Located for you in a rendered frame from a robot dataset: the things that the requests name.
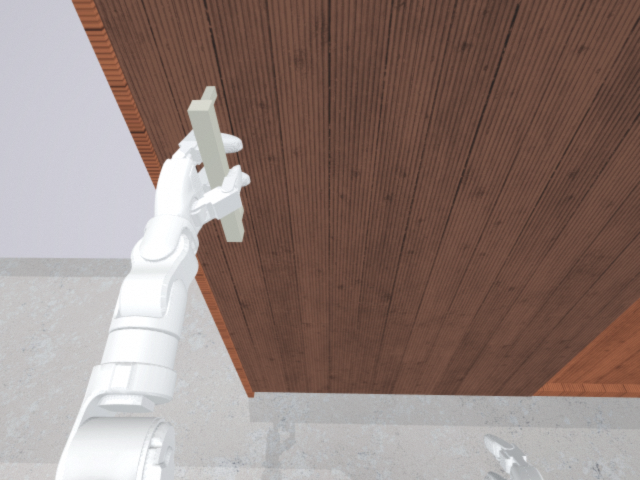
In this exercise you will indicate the robot right hand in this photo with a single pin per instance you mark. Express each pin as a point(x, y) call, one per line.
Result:
point(512, 460)

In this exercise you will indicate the handle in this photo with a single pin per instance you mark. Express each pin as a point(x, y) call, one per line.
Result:
point(207, 133)

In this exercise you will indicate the robot left forearm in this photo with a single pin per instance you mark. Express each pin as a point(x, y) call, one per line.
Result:
point(136, 372)

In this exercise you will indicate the robot left hand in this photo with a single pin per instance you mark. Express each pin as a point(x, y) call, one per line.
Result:
point(183, 192)

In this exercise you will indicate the wardrobe door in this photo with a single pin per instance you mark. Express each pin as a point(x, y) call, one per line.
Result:
point(444, 195)
point(613, 357)

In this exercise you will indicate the robot left upper arm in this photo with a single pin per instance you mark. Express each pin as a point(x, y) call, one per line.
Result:
point(121, 448)

